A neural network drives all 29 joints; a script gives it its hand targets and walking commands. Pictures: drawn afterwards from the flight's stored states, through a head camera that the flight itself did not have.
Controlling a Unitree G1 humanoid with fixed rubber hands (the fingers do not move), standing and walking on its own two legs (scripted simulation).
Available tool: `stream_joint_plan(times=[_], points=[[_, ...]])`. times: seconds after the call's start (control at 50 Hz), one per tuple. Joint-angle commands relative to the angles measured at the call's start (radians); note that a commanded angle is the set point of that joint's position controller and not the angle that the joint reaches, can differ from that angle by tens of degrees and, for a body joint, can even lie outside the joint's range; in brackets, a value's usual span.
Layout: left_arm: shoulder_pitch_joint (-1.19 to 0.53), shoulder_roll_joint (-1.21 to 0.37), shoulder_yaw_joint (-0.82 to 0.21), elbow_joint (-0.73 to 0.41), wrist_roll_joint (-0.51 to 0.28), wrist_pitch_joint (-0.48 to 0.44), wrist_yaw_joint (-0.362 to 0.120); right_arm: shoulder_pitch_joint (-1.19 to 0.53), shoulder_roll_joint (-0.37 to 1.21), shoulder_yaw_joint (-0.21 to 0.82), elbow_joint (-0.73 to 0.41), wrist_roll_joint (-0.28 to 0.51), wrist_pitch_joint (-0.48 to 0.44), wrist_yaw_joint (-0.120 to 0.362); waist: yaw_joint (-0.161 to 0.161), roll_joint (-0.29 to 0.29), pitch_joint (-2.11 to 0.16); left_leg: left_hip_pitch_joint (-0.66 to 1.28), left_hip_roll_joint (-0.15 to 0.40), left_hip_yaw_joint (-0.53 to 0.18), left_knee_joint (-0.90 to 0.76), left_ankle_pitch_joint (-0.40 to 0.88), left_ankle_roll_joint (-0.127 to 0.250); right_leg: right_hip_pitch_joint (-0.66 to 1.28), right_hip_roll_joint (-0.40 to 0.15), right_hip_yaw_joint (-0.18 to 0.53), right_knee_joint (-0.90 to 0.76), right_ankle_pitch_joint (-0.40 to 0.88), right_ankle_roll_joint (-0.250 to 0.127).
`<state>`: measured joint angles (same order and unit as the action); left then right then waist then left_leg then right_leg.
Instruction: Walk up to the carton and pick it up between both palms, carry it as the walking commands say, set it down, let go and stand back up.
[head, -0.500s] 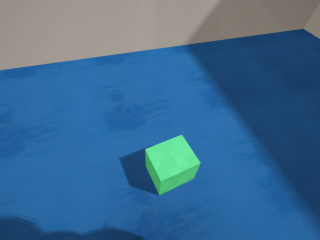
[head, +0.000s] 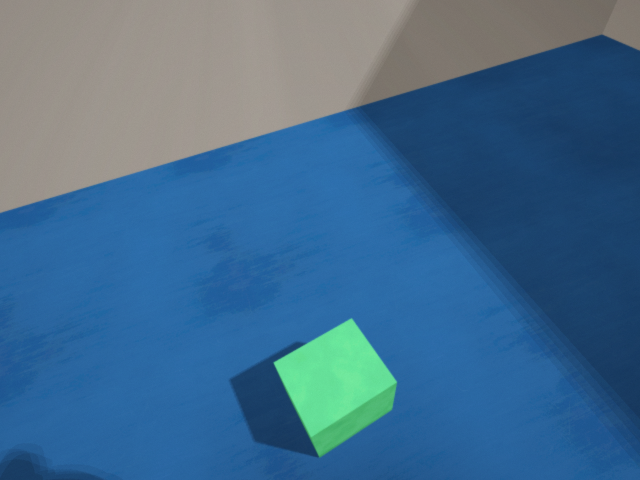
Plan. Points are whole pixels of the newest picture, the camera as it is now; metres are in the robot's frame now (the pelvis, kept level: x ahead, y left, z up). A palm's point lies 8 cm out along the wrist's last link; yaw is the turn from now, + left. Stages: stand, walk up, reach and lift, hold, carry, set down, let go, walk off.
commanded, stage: walk up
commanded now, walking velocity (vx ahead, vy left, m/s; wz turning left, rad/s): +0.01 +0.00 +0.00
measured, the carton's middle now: (335, 387) +0.47 +0.02 -0.65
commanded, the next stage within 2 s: none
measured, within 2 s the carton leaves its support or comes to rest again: neither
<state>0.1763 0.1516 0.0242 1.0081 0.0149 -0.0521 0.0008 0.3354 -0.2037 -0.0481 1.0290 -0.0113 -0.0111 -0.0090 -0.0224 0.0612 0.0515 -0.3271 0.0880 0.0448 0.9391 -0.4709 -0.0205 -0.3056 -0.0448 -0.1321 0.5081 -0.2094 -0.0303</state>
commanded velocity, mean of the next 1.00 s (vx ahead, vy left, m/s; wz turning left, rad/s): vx -0.01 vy -0.02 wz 0.00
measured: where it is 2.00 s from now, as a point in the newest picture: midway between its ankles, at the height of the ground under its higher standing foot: outside the picture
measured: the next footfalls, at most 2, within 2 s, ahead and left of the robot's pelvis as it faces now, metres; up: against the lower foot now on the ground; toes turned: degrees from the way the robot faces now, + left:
left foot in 0.22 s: +0.03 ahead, +0.07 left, +0.00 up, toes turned +4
right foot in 0.60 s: +0.02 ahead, -0.18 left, +0.00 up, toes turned -2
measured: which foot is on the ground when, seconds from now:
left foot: up 0.00-0.20, down 0.22-1.00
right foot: down 0.00-0.26, up 0.28-0.58, down 0.60-1.00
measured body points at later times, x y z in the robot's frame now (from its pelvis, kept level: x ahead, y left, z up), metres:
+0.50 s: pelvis +0.00 -0.01 +0.01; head +0.03 +0.01 +0.45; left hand +0.05 +0.24 -0.16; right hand +0.04 -0.27 -0.13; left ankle +0.04 +0.12 -0.74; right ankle -0.03 -0.16 -0.68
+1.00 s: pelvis -0.01 -0.06 +0.01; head +0.00 -0.05 +0.46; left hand +0.01 +0.16 -0.15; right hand -0.02 -0.28 -0.15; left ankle -0.01 +0.07 -0.74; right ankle -0.02 -0.18 -0.74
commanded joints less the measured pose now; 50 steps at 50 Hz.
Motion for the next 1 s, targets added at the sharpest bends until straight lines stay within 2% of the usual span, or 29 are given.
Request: stream_joint_plan(times=[0.0,0.1,0.16,0.18,0.2,0.22,0.24,0.26,0.28,0.32,0.34,0.38,0.42,0.44,0.46,0.48,0.52,0.54,0.56,0.58,0.6,0.62,0.68,0.74,0.78,0.8,0.82,0.84,0.98], points=[[0.073,0.139,0.014,-0.011,0.009,-0.001,0.034,0.066,-0.011,-0.003,-0.025,0.003,0.025,-0.016,0.015,-0.233,-0.089,-0.009,-0.019,-0.02,-0.033,0.026,-0.02,0.178,-0.24,0.149,-0.135,0.962,-0.117],[0.044,0.125,0.016,0.004,0.015,0.027,0.035,0.008,-0.015,0.004,-0.036,-0.004,0.053,-0.025,0.013,-0.234,-0.078,0.054,-0.025,-0.018,-0.21,0.098,-0.015,0.118,-0.197,0.145,-0.178,0.49,-0.118],[0.024,0.144,0.016,0.02,0.008,0.049,0.034,0.017,-0.026,0.009,-0.019,-0.006,0.043,-0.032,-0.021,-0.192,-0.029,0.15,-0.04,0.019,-0.455,0.273,-0.012,0.062,-0.169,0.157,-0.157,0.255,-0.085],[0.037,0.134,0.013,0.026,0.003,0.054,0.033,0.026,-0.052,0.004,-0.007,-0.009,0.033,-0.034,-0.026,-0.121,-0.019,0.188,-0.01,-0.011,-0.533,0.367,0.004,0.038,-0.141,0.146,-0.126,0.143,-0.058],[0.063,0.1,0.004,0.029,-0.001,0.055,0.033,0.01,-0.114,-0.006,-0.008,-0.014,0.027,-0.035,-0.003,0.034,-0.015,0.197,0.118,-0.147,-0.597,0.476,0.031,-0.004,-0.077,0.092,-0.06,0.01,-0.02],[0.094,0.08,-0.002,0.025,0.001,0.068,0.037,-0.035,-0.174,-0.018,-0.025,-0.019,0.027,-0.036,0.023,0.156,0.027,0.147,0.228,-0.26,-0.632,0.654,0.089,-0.034,-0.002,0.04,0.05,-0.098,0.028],[0.08,0.117,0.021,0.013,-0.004,0.088,0.048,-0.083,-0.191,-0.033,-0.049,-0.02,0.035,-0.042,0.012,0.196,0.067,0.066,0.295,-0.271,-0.611,0.88,0.174,-0.019,0.044,0.062,0.201,-0.233,0.05],[0.059,0.135,0.038,0.004,-0.01,0.106,0.049,-0.061,-0.201,-0.04,-0.05,-0.02,0.03,-0.048,-0.021,0.193,0.044,0.117,0.379,-0.362,-0.607,1.042,0.242,-0.113,0.063,0.107,0.429,-0.366,0.07],[0.047,0.146,0.055,-0.002,-0.007,0.119,0.045,-0.03,-0.196,-0.038,-0.056,-0.016,0.026,-0.058,-0.024,0.1,-0.005,0.165,0.401,-0.354,-0.577,1.114,0.266,-0.169,0.052,0.149,0.59,-0.387,0.083],[0.065,0.13,0.046,0.005,0.0,0.117,0.034,-0.083,-0.162,-0.023,-0.07,-0.011,0.031,-0.06,0.002,0.031,-0.086,0.224,0.315,-0.213,-0.535,1.003,0.227,-0.194,0.014,0.185,0.629,-0.326,0.086],[0.075,0.116,0.04,0.017,0.007,0.111,0.023,-0.059,-0.147,-0.024,-0.052,-0.017,0.026,-0.06,0.0,0.012,-0.143,0.26,0.261,-0.197,-0.566,0.702,0.193,-0.183,0.01,0.167,0.587,-0.249,0.074],[0.014,0.114,0.044,-0.012,0.006,0.117,0.015,-0.062,-0.15,-0.036,-0.053,-0.022,0.03,-0.059,-0.016,0.09,-0.098,0.232,0.235,-0.209,-0.611,0.513,0.178,-0.19,0.017,0.134,0.516,-0.23,0.084],[-0.03,0.113,0.044,-0.031,0.003,0.124,0.006,-0.031,-0.158,-0.044,-0.042,-0.021,0.028,-0.058,-0.031,0.146,-0.054,0.215,0.248,-0.22,-0.636,0.473,0.18,-0.19,0.013,0.134,0.433,-0.228,0.087],[-0.034,0.108,0.039,-0.035,0.0,0.123,0.002,-0.047,-0.153,-0.042,-0.047,-0.022,0.024,-0.054,-0.026,0.176,-0.041,0.181,0.223,-0.194,-0.642,0.443,0.173,-0.136,0.007,0.132,0.351,-0.218,0.079],[-0.014,0.073,0.014,-0.03,0.0,0.108,0.004,-0.104,-0.121,-0.024,-0.046,-0.027,0.025,-0.037,-0.011,0.26,-0.045,0.104,0.133,-0.117,-0.659,0.345,0.142,-0.011,0.01,0.113,0.196,-0.204,0.058],[0.013,0.078,0.014,-0.019,0.005,0.098,0.006,-0.11,-0.123,-0.026,-0.04,-0.027,0.035,-0.027,-0.002,0.269,-0.032,0.066,0.1,-0.114,-0.661,0.287,0.126,0.055,0.041,0.063,0.102,-0.163,0.062],[0.114,0.105,0.017,0.03,0.007,0.082,0.02,-0.107,-0.136,-0.028,-0.028,-0.019,0.042,-0.014,0.046,0.159,-0.049,0.03,0.083,-0.107,-0.615,0.246,0.111,0.203,0.062,0.006,-0.096,-0.02,0.058],[0.136,0.139,0.024,0.047,0.007,0.069,0.023,-0.063,-0.101,-0.016,-0.021,-0.009,0.037,-0.012,0.059,0.024,-0.074,0.003,0.051,-0.086,-0.569,0.178,0.086,0.275,0.002,0.071,-0.151,0.016,0.041],[0.132,0.202,0.038,0.046,0.011,0.059,0.026,-0.034,-0.051,0.001,-0.03,0.001,0.033,-0.009,0.055,-0.224,-0.082,-0.026,-0.034,-0.017,-0.432,0.099,0.041,0.24,-0.162,0.281,-0.253,-0.006,0.008],[0.064,0.247,0.044,0.027,0.011,0.057,0.027,-0.036,-0.038,0.004,-0.038,0.002,0.039,-0.009,0.033,-0.339,-0.025,-0.037,-0.056,0.001,-0.333,-0.008,0.019,0.115,-0.268,0.413,-0.359,-0.093,-0.032],[0.012,0.243,0.041,0.015,0.013,0.056,0.026,-0.033,-0.056,-0.004,-0.041,0.0,0.047,-0.007,0.016,-0.284,0.009,-0.027,-0.036,-0.07,-0.269,-0.016,0.018,0.031,-0.292,0.424,-0.399,-0.221,-0.06],[-0.027,0.223,0.034,0.012,0.015,0.06,0.025,-0.046,-0.076,-0.009,-0.034,-0.003,0.048,-0.004,0.003,-0.266,0.052,0.006,-0.033,-0.076,-0.256,0.032,0.01,-0.035,-0.255,0.373,-0.384,-0.281,-0.075],[-0.049,0.165,0.026,0.004,0.008,0.045,0.031,-0.023,-0.071,-0.001,0.019,-0.005,0.035,0.002,-0.005,-0.224,0.036,0.023,-0.037,-0.04,-0.299,0.157,0.007,0.061,-0.166,0.228,-0.298,-0.071,-0.052],[0.005,0.162,0.028,0.039,0.006,0.039,0.035,-0.003,-0.045,0.007,0.035,0.003,0.024,-0.011,-0.005,-0.216,0.012,0.082,-0.039,-0.026,-0.418,0.167,0.001,0.101,-0.172,0.228,-0.254,0.065,-0.066],[0.022,0.145,0.026,0.058,-0.001,0.044,0.035,0.035,-0.033,0.013,0.054,0.006,0.011,-0.023,-0.022,-0.194,0.01,0.167,-0.037,-0.013,-0.577,0.289,0.005,0.104,-0.142,0.207,-0.211,0.073,-0.047],[0.041,0.117,0.017,0.062,-0.004,0.043,0.036,0.042,-0.052,0.011,0.061,0.008,0.003,-0.027,-0.02,-0.144,0.006,0.207,0.008,-0.06,-0.613,0.35,0.015,0.085,-0.114,0.189,-0.18,0.049,-0.033],[0.061,0.082,0.005,0.064,-0.005,0.043,0.035,0.037,-0.082,0.009,0.066,0.009,-0.003,-0.03,-0.006,-0.047,0.015,0.217,0.073,-0.144,-0.665,0.403,0.034,0.067,-0.064,0.158,-0.137,0.014,-0.016],[0.072,0.071,0.008,0.069,-0.004,0.048,0.036,-0.015,-0.079,0.009,0.058,0.005,-0.001,-0.026,0.011,0.028,0.043,0.15,0.071,-0.159,-0.683,0.337,0.053,0.1,-0.034,0.12,-0.155,0.001,0.011],[0.106,0.08,0.016,0.1,-0.007,0.032,0.032,0.006,-0.032,0.016,0.072,0.014,-0.007,-0.026,0.007,-0.045,0.004,0.169,0.015,-0.091,-0.645,0.34,0.042,0.17,-0.069,0.161,-0.207,0.074,0.011]])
